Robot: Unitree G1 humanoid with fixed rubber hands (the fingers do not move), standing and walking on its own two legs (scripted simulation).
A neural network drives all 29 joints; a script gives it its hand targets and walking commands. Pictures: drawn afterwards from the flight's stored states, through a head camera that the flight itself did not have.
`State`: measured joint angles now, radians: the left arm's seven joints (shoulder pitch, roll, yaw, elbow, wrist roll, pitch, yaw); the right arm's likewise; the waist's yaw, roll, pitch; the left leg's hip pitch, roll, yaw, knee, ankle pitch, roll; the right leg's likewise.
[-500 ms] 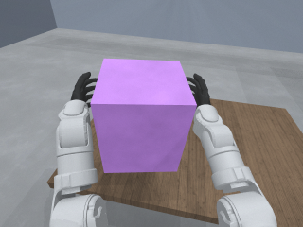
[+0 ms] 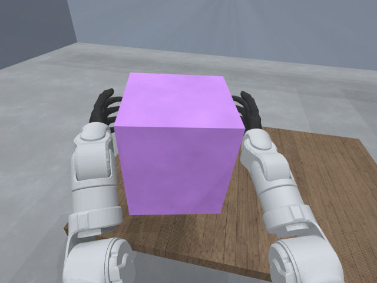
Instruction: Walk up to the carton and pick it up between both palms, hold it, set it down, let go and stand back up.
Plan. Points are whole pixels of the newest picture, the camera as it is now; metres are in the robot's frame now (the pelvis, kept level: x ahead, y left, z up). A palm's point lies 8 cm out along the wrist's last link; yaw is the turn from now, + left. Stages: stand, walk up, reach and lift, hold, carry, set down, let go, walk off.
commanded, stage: hold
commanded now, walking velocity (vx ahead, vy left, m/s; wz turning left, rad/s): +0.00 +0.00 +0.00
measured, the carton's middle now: (176, 145) +0.39 -0.01 +0.17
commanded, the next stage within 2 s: set down in 1.72 s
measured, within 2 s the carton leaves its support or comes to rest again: neither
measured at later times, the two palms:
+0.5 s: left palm (104, 127) +0.37 +0.13 +0.24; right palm (252, 129) +0.36 -0.17 +0.22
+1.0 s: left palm (102, 129) +0.37 +0.14 +0.23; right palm (251, 130) +0.35 -0.16 +0.22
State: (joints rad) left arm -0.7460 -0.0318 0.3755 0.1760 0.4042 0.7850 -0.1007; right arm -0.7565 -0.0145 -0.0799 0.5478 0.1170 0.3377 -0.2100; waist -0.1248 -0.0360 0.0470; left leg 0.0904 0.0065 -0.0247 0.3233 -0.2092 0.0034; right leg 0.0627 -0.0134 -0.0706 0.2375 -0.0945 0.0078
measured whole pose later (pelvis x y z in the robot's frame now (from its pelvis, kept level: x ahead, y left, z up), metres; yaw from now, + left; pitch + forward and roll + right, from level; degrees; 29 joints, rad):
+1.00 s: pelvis +0.00 +0.00 +0.00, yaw +0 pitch -12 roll -1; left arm -0.71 -0.04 0.35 0.12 0.40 0.80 -0.09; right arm -0.73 -0.03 -0.05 0.52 0.16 0.33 -0.21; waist -0.13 -0.04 0.05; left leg 0.09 0.01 -0.01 0.34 -0.22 0.01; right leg 0.06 -0.01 -0.06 0.24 -0.10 0.01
